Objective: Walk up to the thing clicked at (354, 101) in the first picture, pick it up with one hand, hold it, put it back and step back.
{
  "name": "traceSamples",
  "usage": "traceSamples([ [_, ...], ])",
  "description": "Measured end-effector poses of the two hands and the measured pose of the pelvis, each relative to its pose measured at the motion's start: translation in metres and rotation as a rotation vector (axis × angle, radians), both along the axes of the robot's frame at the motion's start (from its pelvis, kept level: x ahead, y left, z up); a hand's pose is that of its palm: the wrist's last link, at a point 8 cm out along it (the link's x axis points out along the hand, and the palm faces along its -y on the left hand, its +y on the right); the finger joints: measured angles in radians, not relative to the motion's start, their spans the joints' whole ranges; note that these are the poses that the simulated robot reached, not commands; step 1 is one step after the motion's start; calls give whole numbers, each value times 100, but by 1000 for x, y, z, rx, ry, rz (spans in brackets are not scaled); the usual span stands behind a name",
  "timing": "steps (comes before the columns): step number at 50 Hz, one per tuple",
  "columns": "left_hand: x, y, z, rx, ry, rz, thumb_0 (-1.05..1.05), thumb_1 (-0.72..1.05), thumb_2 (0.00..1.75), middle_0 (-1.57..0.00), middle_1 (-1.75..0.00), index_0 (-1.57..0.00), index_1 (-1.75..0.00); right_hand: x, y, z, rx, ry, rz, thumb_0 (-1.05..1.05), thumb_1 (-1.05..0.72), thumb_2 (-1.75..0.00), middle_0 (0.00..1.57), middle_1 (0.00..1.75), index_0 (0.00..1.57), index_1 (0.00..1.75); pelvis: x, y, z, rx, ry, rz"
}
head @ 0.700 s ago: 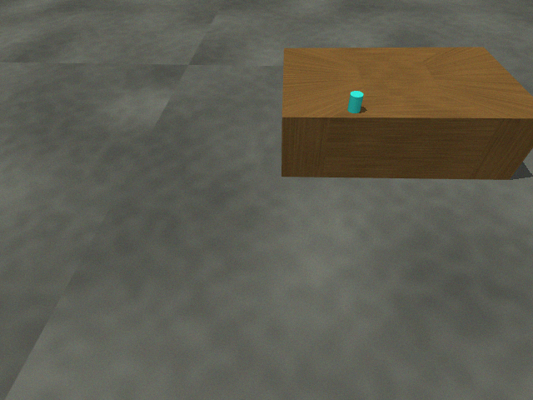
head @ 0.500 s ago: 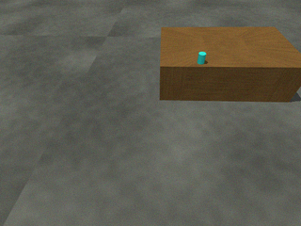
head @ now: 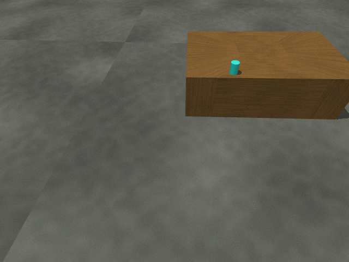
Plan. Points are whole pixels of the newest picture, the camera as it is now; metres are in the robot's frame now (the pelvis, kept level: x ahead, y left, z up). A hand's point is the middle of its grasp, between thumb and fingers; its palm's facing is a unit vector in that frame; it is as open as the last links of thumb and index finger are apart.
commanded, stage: stand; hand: right
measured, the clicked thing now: (234, 67) +1.41 -0.39 -0.35
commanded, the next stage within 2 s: walk up in 0.42 s
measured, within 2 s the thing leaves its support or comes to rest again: neither
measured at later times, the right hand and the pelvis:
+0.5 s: hand out of the picture +0.08 -0.26 -0.15, palm faces -0.01 +0.95 -0.32, open 7.4 cm; pelvis +0.01 -0.01 +0.00, yaw -1 degrees
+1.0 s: hand (312, 231) +0.24 -0.35 -0.16, palm faces +0.02 +0.95 -0.32, open 7.4 cm; pelvis +0.17 -0.07 -0.01, yaw -3 degrees
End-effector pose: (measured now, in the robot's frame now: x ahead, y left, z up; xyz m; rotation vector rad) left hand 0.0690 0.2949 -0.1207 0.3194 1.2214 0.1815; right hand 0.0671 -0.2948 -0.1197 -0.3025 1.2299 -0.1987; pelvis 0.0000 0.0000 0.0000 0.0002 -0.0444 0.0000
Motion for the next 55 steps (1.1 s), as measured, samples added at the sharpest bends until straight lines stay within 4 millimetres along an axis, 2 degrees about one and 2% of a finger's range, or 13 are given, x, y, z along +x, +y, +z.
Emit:
traceSamples([
  [22, 1, -1, 3, 4, 4, 4, 0, 91, 90, -20, -30, -21, -30, 1, -4, -1, 9, 7, 1, 0, -90, -90, 20, 30, 20, 30, 4, -4, 0, 2, 6, -2],
  [27, 6, 8, 4, 1, -13, -3, 0, 91, 90, -20, -30, -21, -30, 4, -20, 3, -2, -39, -7, 0, -90, -89, 21, 30, 20, 30, 17, -6, -4, 11, 30, -25],
  [32, 30, 10, 3, 45, 19, -45, 0, 91, 90, -20, -30, -21, -30, 1, -49, 0, -31, -58, -67, 0, -90, -89, 21, 31, 20, 30, 35, -20, -13, 38, 16, -71],
  [35, 59, -2, 10, 57, 4, -77, 1, 91, 90, -20, -30, -21, -30, -1, -70, -3, -33, -26, -95, 0, -90, -89, 21, 30, 20, 30, 52, -35, -14, 38, 10, -76],
  [37, 78, -12, 14, 69, -41, -86, 1, 91, 90, -20, -30, -21, -30, 4, -85, -10, -35, 3, -104, 0, -90, -89, 21, 30, 20, 30, 67, -46, -18, 14, 2, -73],
  [41, 98, -28, 22, 83, -93, -60, 0, 91, 90, -20, -30, -21, -30, 39, -98, -11, -24, 23, -92, 1, -90, -90, 20, 30, 20, 30, 98, -62, -14, 10, -7, -72],
  [46, 117, -42, 29, 79, -59, -27, 0, 91, 90, -20, -30, -21, -30, 108, -101, -3, 5, -53, -47, 1, -90, -90, 20, 30, 20, 30, 139, -70, -6, 2, -12, -77],
  [50, 140, -47, 20, 67, -20, -19, 0, 90, 90, -20, -30, -21, -30, 163, -99, -4, 17, -78, -13, 1, -90, -90, 20, 30, 20, 30, 174, -72, -10, -18, -14, -59],
  [55, 183, -46, -4, 39, -2, 0, 0, 90, 90, -20, -30, -21, -30, 244, -86, -9, 13, -78, 50, 1, -90, -90, 20, 30, 20, 30, 229, -70, -23, -39, -6, -42],
])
